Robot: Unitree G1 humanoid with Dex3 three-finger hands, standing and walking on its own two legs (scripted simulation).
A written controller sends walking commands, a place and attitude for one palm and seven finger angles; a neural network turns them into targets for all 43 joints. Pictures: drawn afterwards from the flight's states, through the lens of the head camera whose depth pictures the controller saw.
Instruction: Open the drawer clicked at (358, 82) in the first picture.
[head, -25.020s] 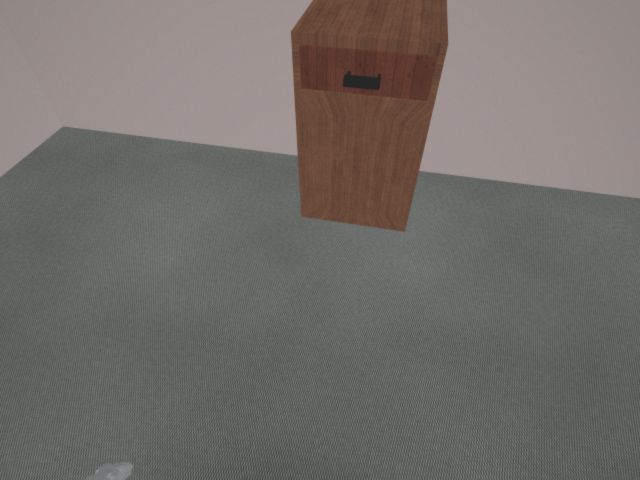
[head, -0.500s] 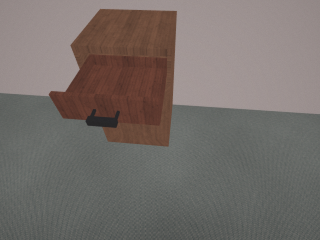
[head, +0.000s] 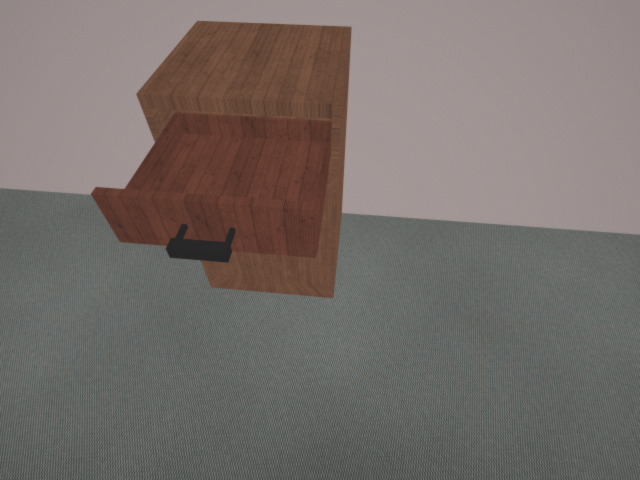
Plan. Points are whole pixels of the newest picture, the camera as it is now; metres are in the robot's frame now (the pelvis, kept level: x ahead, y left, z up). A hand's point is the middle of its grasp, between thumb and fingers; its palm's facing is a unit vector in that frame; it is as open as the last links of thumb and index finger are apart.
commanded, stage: look to check the result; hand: left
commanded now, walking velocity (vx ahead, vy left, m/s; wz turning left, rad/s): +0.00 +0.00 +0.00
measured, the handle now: (203, 240) +0.53 +0.26 -0.09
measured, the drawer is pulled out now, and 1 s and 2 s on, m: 0.30 0.30 0.30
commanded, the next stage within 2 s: stand and wait in 0.50 s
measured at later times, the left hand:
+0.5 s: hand out of the picture +0.00 +0.16 -0.17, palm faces +0.05 -0.98 -0.18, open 7.4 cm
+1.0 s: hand out of the picture +0.00 +0.15 -0.17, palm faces +0.05 -0.98 -0.18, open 7.4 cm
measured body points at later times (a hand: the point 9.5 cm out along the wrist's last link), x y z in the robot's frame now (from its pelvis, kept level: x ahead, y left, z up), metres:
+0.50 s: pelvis +0.01 +0.00 +0.00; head +0.03 -0.01 +0.45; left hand +0.00 +0.21 -0.16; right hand -0.02 -0.20 -0.17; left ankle -0.02 +0.11 -0.74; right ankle +0.04 -0.08 -0.74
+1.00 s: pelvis +0.02 +0.00 +0.00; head +0.04 -0.01 +0.45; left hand +0.00 +0.20 -0.16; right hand -0.02 -0.20 -0.16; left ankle -0.02 +0.11 -0.74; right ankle +0.04 -0.08 -0.74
